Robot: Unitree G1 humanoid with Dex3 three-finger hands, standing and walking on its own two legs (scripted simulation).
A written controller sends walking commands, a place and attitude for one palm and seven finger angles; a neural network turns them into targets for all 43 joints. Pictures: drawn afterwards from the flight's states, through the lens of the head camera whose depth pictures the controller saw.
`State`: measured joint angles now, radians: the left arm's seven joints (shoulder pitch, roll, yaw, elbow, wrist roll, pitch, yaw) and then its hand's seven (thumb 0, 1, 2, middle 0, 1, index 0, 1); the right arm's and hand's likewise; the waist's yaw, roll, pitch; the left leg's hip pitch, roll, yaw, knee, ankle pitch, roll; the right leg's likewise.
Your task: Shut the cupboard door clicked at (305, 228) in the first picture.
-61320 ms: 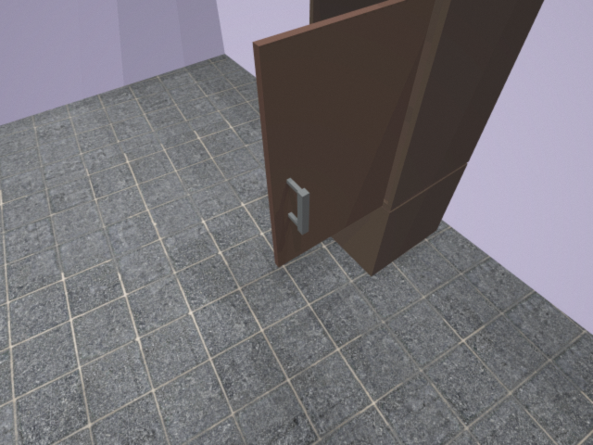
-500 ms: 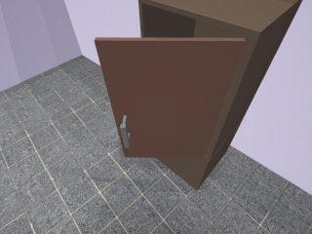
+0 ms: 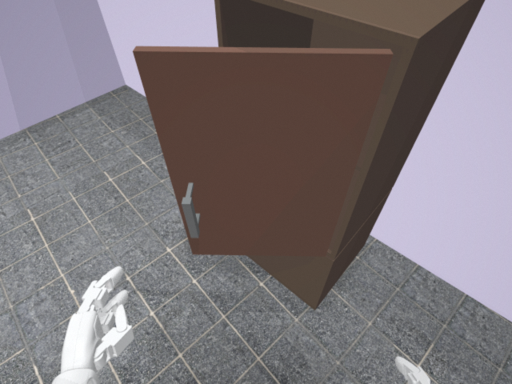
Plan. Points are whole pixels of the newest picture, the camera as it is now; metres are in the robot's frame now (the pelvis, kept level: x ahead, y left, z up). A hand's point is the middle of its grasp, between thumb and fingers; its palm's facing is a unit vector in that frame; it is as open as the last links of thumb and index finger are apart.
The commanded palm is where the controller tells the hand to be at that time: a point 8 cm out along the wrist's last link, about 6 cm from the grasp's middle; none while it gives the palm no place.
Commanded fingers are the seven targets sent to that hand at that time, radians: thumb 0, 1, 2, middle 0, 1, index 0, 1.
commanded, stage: raise the hand and make a fist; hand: left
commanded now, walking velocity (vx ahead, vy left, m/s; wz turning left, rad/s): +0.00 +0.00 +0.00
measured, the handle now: (192, 211) +0.49 +0.16 -0.08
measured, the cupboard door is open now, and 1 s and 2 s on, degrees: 41 41 41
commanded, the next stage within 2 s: bring the fist close to the handle in 1.74 s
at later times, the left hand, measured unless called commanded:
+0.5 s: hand (143, 365) +0.17 +0.18 -0.06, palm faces -0.03 -1.00 -0.01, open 4.9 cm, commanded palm +0.14 +0.24 -0.05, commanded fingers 0.00 0.90 0.90 -0.82 -0.98 -0.82 -0.98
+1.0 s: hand (130, 357) +0.18 +0.20 -0.05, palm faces +0.00 -1.00 -0.02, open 3.1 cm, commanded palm +0.16 +0.25 -0.05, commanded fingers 0.00 0.90 0.90 -1.28 -1.48 -1.28 -1.48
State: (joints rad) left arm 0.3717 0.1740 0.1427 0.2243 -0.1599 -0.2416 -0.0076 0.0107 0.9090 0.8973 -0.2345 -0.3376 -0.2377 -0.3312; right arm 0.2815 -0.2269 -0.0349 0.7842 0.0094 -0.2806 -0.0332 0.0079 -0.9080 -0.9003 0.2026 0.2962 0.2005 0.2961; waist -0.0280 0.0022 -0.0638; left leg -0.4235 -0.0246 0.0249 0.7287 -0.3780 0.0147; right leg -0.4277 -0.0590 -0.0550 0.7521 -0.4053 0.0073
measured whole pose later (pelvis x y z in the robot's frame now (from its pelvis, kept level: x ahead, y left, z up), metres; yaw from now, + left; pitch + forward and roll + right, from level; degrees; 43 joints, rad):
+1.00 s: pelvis -0.04 +0.02 -0.09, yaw -1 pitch +19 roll -4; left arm 0.42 0.22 0.14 -0.05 -0.26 -0.43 -0.24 0.02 0.90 0.90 -1.11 -1.29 -1.11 -1.28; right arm 0.19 -0.23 0.01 0.48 0.00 -0.19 -0.04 0.01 -0.90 -0.90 0.20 0.30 0.20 0.30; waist 0.01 0.02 -0.17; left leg -1.08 0.01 -0.02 1.33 -0.58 0.04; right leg -1.03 -0.03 -0.09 1.25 -0.55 0.01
